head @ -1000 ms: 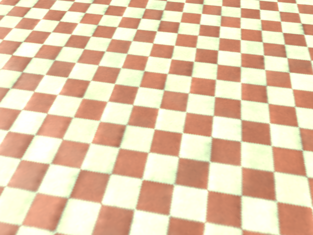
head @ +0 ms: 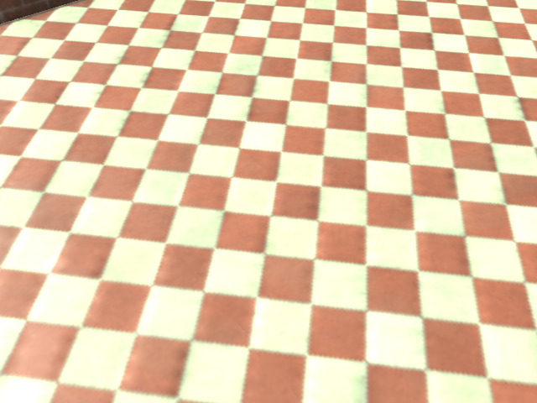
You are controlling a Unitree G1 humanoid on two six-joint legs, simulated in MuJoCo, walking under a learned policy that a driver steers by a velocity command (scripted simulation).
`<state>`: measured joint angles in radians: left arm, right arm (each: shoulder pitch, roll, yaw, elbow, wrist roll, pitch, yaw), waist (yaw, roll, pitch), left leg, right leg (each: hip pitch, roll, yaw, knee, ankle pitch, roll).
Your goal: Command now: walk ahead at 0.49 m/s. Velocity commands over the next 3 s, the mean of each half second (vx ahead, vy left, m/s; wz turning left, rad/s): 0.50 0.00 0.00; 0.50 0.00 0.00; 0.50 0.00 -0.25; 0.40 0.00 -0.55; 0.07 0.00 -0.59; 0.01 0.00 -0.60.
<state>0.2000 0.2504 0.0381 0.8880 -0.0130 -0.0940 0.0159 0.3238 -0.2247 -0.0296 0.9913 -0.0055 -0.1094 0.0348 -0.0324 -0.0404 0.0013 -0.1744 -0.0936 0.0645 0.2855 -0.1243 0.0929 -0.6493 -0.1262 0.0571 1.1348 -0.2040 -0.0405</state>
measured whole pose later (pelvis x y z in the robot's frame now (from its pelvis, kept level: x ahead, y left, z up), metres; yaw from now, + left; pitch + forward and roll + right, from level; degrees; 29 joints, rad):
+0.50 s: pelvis +0.27 -0.08 +0.00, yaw +1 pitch +1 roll +0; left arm 0.28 0.23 0.04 0.91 0.00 -0.11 -0.03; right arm 0.23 -0.28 -0.04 0.93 0.02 -0.09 0.00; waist 0.02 0.04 0.00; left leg -0.57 0.10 -0.03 1.12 -0.25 0.05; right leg -0.22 0.05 -0.07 0.34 -0.15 -0.07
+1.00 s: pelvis +0.55 -0.01 -0.01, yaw +1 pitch +2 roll +0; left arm 0.31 0.25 0.05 0.97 -0.02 -0.10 0.00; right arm 0.16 -0.24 -0.05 0.90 0.00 -0.10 0.04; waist 0.00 -0.02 0.03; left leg -0.36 -0.03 0.06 0.47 -0.15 0.07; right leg -0.39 -0.04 0.03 1.18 -0.37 -0.05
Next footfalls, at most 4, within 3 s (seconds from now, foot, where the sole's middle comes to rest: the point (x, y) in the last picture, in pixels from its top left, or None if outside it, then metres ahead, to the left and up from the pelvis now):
0.30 right None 0.34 -0.17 -0.78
0.86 left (242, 354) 0.65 0.07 -0.78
1.46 right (321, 256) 0.96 -0.17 -0.78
1.94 left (281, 182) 1.27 -0.06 -0.78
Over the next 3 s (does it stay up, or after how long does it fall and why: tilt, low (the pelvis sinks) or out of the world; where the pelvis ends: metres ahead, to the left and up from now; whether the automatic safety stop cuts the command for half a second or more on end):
stays up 1.14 -0.14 0.00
